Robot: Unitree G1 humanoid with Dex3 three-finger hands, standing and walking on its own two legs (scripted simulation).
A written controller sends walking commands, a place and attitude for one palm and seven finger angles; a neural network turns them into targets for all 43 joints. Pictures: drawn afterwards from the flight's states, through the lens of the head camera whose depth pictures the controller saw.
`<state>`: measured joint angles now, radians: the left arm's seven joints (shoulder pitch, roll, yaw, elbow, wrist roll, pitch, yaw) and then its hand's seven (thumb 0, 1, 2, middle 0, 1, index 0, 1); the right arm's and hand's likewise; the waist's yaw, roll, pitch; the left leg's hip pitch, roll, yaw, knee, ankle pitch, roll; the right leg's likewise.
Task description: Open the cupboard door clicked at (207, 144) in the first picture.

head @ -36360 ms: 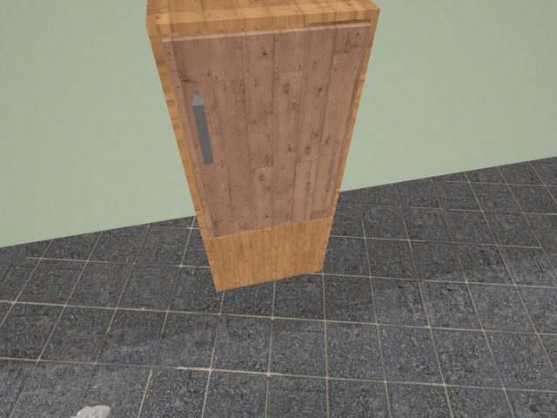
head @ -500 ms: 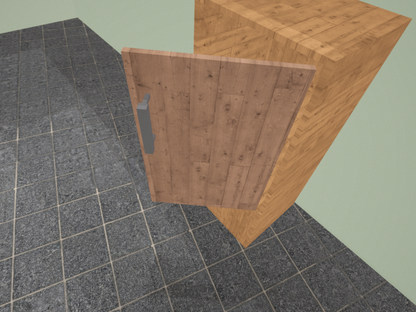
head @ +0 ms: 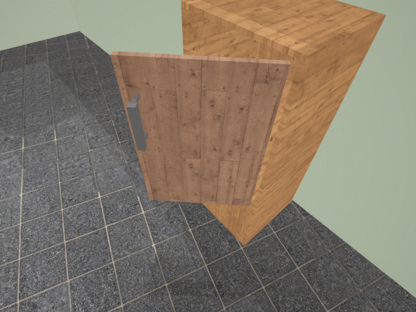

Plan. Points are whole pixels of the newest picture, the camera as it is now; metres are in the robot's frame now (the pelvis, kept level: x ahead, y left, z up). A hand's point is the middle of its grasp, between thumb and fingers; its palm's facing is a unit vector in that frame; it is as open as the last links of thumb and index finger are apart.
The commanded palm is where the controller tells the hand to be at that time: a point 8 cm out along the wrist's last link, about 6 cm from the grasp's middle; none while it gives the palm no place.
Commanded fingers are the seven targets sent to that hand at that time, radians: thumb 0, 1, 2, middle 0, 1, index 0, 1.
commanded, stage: come to a stop and stand still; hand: left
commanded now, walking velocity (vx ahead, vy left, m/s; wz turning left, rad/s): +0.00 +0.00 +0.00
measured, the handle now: (139, 122) +0.54 +0.22 +0.04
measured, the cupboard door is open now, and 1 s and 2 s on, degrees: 46 46 46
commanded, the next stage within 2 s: look again from close up in 0.42 s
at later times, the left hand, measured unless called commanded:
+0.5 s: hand out of the picture -0.01 +0.20 -0.17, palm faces +0.03 -0.98 -0.21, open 7.4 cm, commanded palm none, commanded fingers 0.00 0.90 0.90 -0.20 -0.30 -0.20 -0.30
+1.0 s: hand out of the picture +0.02 +0.19 -0.18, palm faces +0.03 -0.98 -0.17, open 7.4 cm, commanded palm none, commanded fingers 0.00 0.90 0.90 -0.20 -0.30 -0.20 -0.30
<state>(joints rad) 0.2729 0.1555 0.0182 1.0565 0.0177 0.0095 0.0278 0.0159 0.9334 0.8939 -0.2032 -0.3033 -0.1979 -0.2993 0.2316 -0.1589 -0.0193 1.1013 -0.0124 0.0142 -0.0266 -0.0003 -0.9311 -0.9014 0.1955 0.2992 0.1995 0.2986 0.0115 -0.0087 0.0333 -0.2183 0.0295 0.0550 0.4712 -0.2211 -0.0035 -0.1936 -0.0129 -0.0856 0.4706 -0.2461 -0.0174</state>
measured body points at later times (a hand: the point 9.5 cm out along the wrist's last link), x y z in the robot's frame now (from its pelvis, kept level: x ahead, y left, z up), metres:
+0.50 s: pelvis -0.01 +0.03 +0.00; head -0.01 +0.02 +0.45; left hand -0.01 +0.25 -0.16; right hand -0.02 -0.18 -0.17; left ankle +0.02 +0.12 -0.74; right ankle +0.01 -0.10 -0.74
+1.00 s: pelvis +0.02 +0.02 +0.00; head +0.04 +0.03 +0.45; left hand +0.02 +0.24 -0.16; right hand +0.04 -0.21 -0.15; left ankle +0.02 +0.12 -0.74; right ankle +0.01 -0.10 -0.74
